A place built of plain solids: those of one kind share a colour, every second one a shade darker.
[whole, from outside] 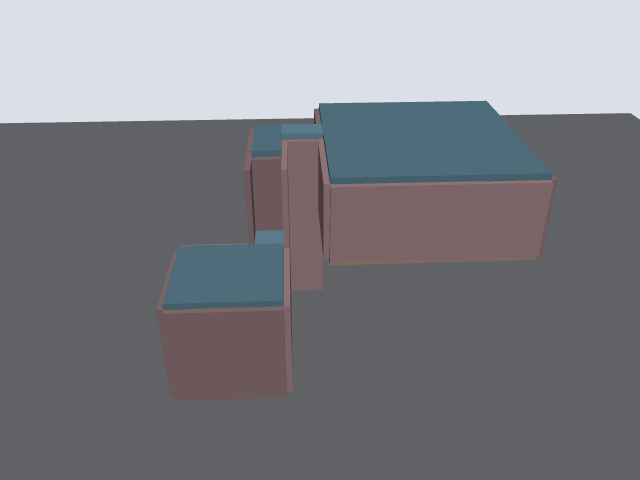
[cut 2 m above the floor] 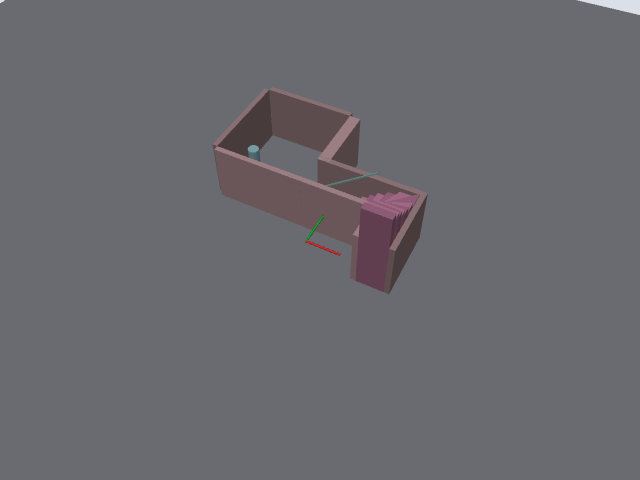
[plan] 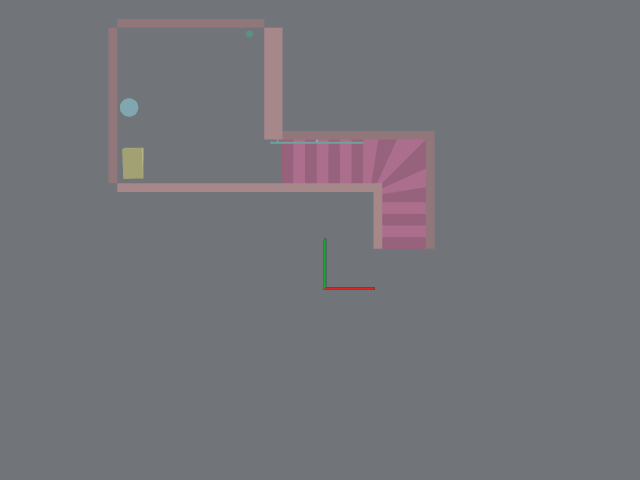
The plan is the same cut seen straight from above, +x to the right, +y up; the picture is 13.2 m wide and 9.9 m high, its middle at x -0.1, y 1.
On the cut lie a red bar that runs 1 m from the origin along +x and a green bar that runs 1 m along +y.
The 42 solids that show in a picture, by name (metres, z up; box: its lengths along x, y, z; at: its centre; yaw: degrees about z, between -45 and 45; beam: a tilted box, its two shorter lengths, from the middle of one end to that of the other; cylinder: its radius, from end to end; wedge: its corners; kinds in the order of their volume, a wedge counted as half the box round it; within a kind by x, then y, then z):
{
 "wall_1": {"box": [0.18, 3.21, 3.18], "at": [-4.37, 3.78, 1.54]},
 "wall_2": {"box": [3.03, 0.18, 3.18], "at": [-2.77, 2.08, 1.54]},
 "wall_3": {"box": [3.03, 0.18, 3.18], "at": [-2.77, 5.47, 1.54]},
 "wall_4": {"box": [0.18, 6.2, 2.42], "at": [-2.38, -2.28, 4.56]},
 "wall_5": {"box": [0.18, 2.31, 3.18], "at": [-1.16, 4.23, 1.54]},
 "wall_6": {"box": [0.37, 2.31, 3.18], "at": [-1.06, 4.23, 1.54]},
 "wall_7": {"box": [3.48, 0.18, 2.42], "at": [-0.56, 0.91, 4.56]},
 "wall_8": {"box": [0.18, 0.9, 2.64], "at": [-0.32, 2.62, 4.45]},
 "wall_9": {"box": [2.43, 0.18, 5.82], "at": [-0.03, 2.08, 2.86]},
 "wall_10": {"box": [3.51, 0.18, 5.82], "at": [0.51, 3.16, 2.86]},
 "wall_11": {"box": [6.58, 0.18, 2.42], "at": [0.99, -5.47, 4.56]},
 "wall_12": {"box": [0.18, 1.35, 5.82], "at": [1.09, 1.5, 2.86]},
 "wall_13": {"box": [0.18, 2.25, 5.82], "at": [2.17, 1.95, 2.86]},
 "wall_14": {"box": [2.2, 0.18, 2.42], "at": [3.18, 0.91, 4.56]},
 "roof_1": {"box": [3.03, 3.21, 0.19], "at": [-2.77, 3.78, 3.22]},
 "roof_2": {"box": [1.01, 0.9, 0.19], "at": [-0.74, 2.62, 3.22]},
 "roof_3": {"box": [2.32, 0.9, 0.2], "at": [0.92, 2.62, 5.87]},
 "roof_4": {"box": [6.58, 6.2, 0.2], "at": [0.99, -2.28, 5.87]},
 "roof_5": {"box": [0.9, 1.35, 0.2], "at": [1.63, 1.5, 5.87]},
 "floor_1": {"box": [6.58, 6.2, 0.22], "at": [0.99, -2.28, 3.24]},
 "tread_1": {"wedge": [[-0.89, 2.17, -0.05], [-0.89, 2.17, 0.19], [-0.89, 3.07, -0.05], [-0.89, 3.07, 0.18], [-0.65, 2.17, -0.05], [-0.65, 2.17, 0.18], [-0.64, 3.07, -0.05], [-0.64, 3.07, 0.18]]},
 "tread_2": {"wedge": [[-0.65, 2.17, -0.05], [-0.65, 2.17, 0.37], [-0.65, 3.07, -0.05], [-0.65, 3.07, 0.37], [-0.41, 2.17, -0.05], [-0.41, 2.17, 0.37], [-0.41, 3.07, -0.05], [-0.41, 3.07, 0.37]]},
 "tread_3": {"wedge": [[-0.41, 2.17, -0.05], [-0.41, 2.17, 0.56], [-0.41, 3.07, -0.05], [-0.41, 3.07, 0.56], [-0.16, 2.17, -0.05], [-0.16, 2.17, 0.55], [-0.16, 3.07, -0.05], [-0.16, 3.07, 0.55]]},
 "tread_4": {"wedge": [[-0.17, 2.17, -0.05], [-0.17, 2.17, 0.74], [-0.17, 3.07, -0.05], [-0.17, 3.07, 0.74], [0.08, 2.17, -0.05], [0.08, 2.17, 0.74], [0.08, 3.07, -0.05], [0.08, 3.07, 0.74]]},
 "tread_5": {"wedge": [[0.07, 2.17, -0.05], [0.07, 2.17, 0.93], [0.07, 3.07, -0.05], [0.07, 3.07, 0.93], [0.31, 2.17, -0.05], [0.31, 2.17, 0.93], [0.31, 3.07, -0.05], [0.31, 3.07, 0.93]]},
 "tread_6": {"wedge": [[0.31, 2.17, -0.05], [0.31, 2.17, 1.11], [0.31, 3.07, -0.05], [0.31, 3.07, 1.11], [0.55, 2.17, -0.05], [0.55, 2.17, 1.11], [0.55, 3.07, -0.05], [0.55, 3.07, 1.11]]},
 "tread_7": {"wedge": [[0.55, 2.17, -0.05], [0.55, 2.17, 1.3], [0.55, 3.07, -0.05], [0.55, 3.07, 1.3], [0.79, 2.17, -0.05], [0.79, 2.17, 1.3], [0.79, 3.07, -0.05], [0.79, 3.07, 1.3]]},
 "tread_8": {"wedge": [[0.79, 2.17, -0.05], [0.79, 2.17, 1.49], [0.79, 3.07, -0.05], [0.79, 3.07, 1.49], [0.96, 2.17, -0.05], [0.96, 2.17, 1.48], [1.1, 3.07, -0.05], [1.1, 3.07, 1.49]]},
 "tread_9": {"wedge": [[0.96, 2.17, -0.05], [0.96, 2.17, 1.67], [1.08, 2.17, -0.05], [1.08, 2.17, 1.67], [1.1, 3.07, -0.05], [1.1, 3.07, 1.67], [1.49, 3.07, -0.05], [1.49, 3.07, 1.67]]},
 "tread_10": {"wedge": [[1.08, 2.17, -0.05], [1.08, 2.17, 1.86], [1.19, 2.17, -0.05], [1.19, 2.17, 1.86], [1.49, 3.07, -0.05], [1.49, 3.07, 1.86], [2.09, 3.07, -0.05], [2.09, 3.07, 1.85]]},
 "tread_11": {"wedge": [[1.18, 0.82, -0.05], [1.18, 0.82, 3.16], [1.18, 1.06, -0.05], [1.18, 1.06, 3.16], [2.08, 0.82, -0.05], [2.08, 0.82, 3.16], [2.08, 1.06, -0.05], [2.08, 1.06, 3.16]]},
 "tread_12": {"wedge": [[1.18, 1.06, -0.05], [1.18, 1.06, 2.97], [1.18, 1.3, -0.05], [1.18, 1.3, 2.97], [2.08, 1.06, -0.05], [2.08, 1.06, 2.97], [2.08, 1.3, -0.05], [2.08, 1.3, 2.97]]},
 "tread_13": {"wedge": [[1.18, 1.29, -0.05], [1.18, 1.29, 2.79], [1.18, 1.54, -0.05], [1.18, 1.54, 2.79], [2.08, 1.3, -0.05], [2.08, 1.3, 2.79], [2.08, 1.54, -0.05], [2.08, 1.54, 2.79]]},
 "tread_14": {"wedge": [[1.18, 1.54, -0.05], [1.18, 1.54, 2.6], [1.18, 1.78, -0.05], [1.18, 1.78, 2.6], [2.08, 1.54, -0.05], [2.08, 1.54, 2.6], [2.08, 1.78, -0.05], [2.08, 1.78, 2.6]]},
 "tread_15": {"wedge": [[1.18, 1.78, -0.05], [1.18, 1.78, 2.41], [1.18, 1.95, -0.05], [1.18, 1.95, 2.42], [2.08, 1.78, -0.05], [2.08, 1.78, 2.41], [2.08, 2.09, -0.05], [2.08, 2.09, 2.42]]},
 "tread_16": {"wedge": [[1.18, 1.94, -0.05], [1.18, 1.94, 2.23], [1.18, 2.06, -0.05], [1.18, 2.06, 2.23], [2.08, 2.09, -0.05], [2.08, 2.09, 2.23], [2.08, 2.47, -0.05], [2.08, 2.47, 2.23]]},
 "tread_17": {"wedge": [[1.18, 2.06, -0.05], [1.18, 2.06, 2.05], [1.18, 2.17, -0.05], [1.18, 2.17, 2.05], [2.08, 2.47, -0.05], [2.08, 2.47, 2.04], [2.08, 3.07, -0.05], [2.08, 3.07, 2.05]]},
 "carton_1": {"box": [0.41, 0.62, 0.27], "at": [-3.97, 2.57, 0.67], "yaw": 2.4},
 "carton_2": {"box": [0.41, 0.62, 0.32], "at": [-3.94, 2.6, 0.11], "yaw": -0.4},
 "bin_1": {"cylinder": 0.19, "from": [-4.04, 3.73, 0.0], "to": [-4.04, 3.73, 0.75]},
 "guard_rail_1": {"wedge": [[-1.13, 2.98, 0.86], [-1.13, 2.98, 0.91], [-1.13, 3.03, 0.86], [-1.13, 3.03, 0.91], [0.79, 2.98, 2.34], [0.79, 2.98, 2.4], [0.79, 3.03, 2.34], [0.79, 3.03, 2.4]]},
 "extinguisher_1": {"cylinder": 0.07, "from": [-1.56, 5.25, 0.0], "to": [-1.56, 5.25, 0.52]}
}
